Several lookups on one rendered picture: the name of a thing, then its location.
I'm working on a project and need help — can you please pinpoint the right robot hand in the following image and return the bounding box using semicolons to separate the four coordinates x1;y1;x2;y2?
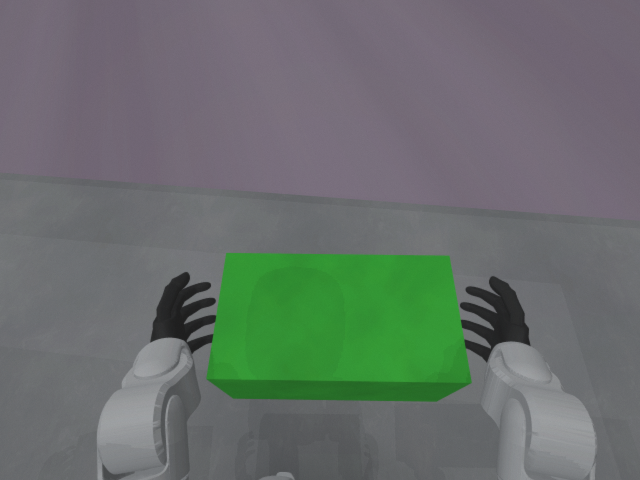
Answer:
460;276;530;362

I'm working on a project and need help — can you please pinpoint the carton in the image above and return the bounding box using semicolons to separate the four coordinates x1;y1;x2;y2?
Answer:
206;253;472;402

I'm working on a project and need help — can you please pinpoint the right robot forearm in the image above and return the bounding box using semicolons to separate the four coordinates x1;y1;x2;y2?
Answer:
480;342;597;480

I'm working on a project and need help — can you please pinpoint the left robot forearm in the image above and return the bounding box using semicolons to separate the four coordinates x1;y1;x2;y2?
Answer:
97;338;201;480

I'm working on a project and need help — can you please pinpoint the left robot hand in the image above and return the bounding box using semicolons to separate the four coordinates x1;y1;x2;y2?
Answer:
150;272;216;354

